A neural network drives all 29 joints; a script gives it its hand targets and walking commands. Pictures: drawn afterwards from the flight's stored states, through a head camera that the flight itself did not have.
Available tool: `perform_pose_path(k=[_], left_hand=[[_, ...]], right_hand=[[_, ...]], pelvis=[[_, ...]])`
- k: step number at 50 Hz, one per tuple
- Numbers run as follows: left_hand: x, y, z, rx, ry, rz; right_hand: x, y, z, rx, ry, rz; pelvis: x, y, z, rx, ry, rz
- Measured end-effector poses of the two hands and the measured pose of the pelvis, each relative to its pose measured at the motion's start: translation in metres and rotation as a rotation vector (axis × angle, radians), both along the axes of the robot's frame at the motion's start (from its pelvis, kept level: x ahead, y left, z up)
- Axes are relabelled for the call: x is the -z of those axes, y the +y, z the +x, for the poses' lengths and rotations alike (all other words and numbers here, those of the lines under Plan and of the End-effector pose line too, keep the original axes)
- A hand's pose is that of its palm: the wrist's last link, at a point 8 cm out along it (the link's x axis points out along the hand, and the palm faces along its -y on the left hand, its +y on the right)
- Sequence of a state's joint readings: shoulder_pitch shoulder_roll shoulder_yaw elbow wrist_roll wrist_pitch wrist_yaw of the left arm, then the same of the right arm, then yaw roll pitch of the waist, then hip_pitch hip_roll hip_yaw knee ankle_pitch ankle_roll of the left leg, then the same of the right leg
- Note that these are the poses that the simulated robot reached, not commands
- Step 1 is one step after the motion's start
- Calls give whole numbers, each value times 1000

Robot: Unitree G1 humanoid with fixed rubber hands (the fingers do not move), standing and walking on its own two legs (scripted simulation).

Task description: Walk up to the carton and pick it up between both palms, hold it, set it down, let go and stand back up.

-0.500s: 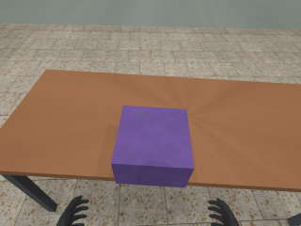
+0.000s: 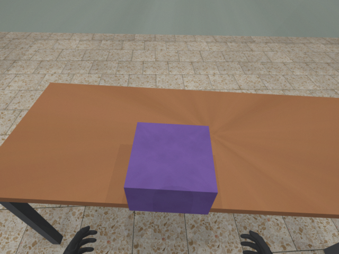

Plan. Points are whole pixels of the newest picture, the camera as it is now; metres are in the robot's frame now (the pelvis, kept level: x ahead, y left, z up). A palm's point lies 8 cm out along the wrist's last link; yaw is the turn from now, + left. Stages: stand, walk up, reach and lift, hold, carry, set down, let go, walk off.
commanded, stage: stand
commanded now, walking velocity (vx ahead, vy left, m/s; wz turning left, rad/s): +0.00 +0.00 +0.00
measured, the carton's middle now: (170, 166) +0.40 +0.00 -0.07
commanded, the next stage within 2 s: none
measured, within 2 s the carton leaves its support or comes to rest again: neither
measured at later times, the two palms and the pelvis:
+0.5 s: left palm out of the picture +0.01 +0.29 -0.12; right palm out of the picture +0.05 -0.27 -0.11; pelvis -0.02 +0.01 +0.00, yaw +1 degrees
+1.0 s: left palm out of the picture -0.02 +0.29 -0.12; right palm out of the picture +0.01 -0.28 -0.12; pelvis -0.05 +0.01 +0.00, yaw +2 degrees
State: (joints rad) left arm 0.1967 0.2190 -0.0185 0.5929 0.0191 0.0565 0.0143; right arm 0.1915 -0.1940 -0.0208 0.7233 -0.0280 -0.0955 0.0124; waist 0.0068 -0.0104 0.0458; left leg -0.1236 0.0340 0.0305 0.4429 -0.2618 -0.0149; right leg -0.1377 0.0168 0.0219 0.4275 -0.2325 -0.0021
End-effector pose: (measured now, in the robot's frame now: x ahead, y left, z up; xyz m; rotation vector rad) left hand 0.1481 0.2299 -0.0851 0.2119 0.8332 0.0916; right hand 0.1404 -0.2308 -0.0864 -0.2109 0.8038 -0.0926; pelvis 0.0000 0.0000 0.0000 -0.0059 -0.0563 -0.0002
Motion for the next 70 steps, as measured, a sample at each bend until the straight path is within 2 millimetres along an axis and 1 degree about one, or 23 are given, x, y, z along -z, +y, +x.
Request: perform_pose_path(k=[3,7,10,12,15,19,26,31,34,42,47,53,62,70], left_hand=[[4,17,-15,-11,15,36],[10,43,-41,-41,82,90],[14,58,-62,-69,140,113],[16,64,-75,-81,173,121],[20,69,-93,-91,222,126],[26,70,-114,-101,279,119],[33,64,-136,-97,333,93],[35,60,-144,-102,338,83],[35,60,-148,-102,345,83],[36,59,-158,-105,354,84],[36,61,-165,-114,367,92],[34,63,-171,-125,382,110],[33,60,-164,-117,370,105],[32,57,-147,-109,350,96]], right_hand=[[6,-16,-11,28,69,-39],[9,-38,-30,63,131,-84],[11,-48,-44,74,177,-109],[12,-52,-52,74,206,-121],[14,-53,-61,74,239,-129],[16,-49,-70,67,264,-121],[24,-36,-90,57,306,-96],[29,-29,-102,54,334,-80],[30,-29,-107,59,334,-75],[31,-38,-126,82,374,-89],[31,-44,-131,88,379,-95],[31,-47,-132,87,382,-92],[33,-48,-128,78,376,-92],[32,-50,-129,84,383,-93]], pelvis=[[1,1,1,-4,3,0],[2,3,0,-10,-3,1],[2,4,-3,-13,-7,2],[2,5,-5,-12,-8,2],[1,6,-9,-14,-13,3],[0,8,-14,-15,-21,3],[-2,11,-26,-15,-25,6],[-2,12,-32,-17,-25,9],[-2,12,-35,-20,-29,8],[-2,10,-43,-25,-28,7],[-2,9,-46,-25,-24,7],[-2,5,-47,-31,-17,8],[-2,2,-47,-27,-16,6],[-2,0,-44,-26,-16,4]])
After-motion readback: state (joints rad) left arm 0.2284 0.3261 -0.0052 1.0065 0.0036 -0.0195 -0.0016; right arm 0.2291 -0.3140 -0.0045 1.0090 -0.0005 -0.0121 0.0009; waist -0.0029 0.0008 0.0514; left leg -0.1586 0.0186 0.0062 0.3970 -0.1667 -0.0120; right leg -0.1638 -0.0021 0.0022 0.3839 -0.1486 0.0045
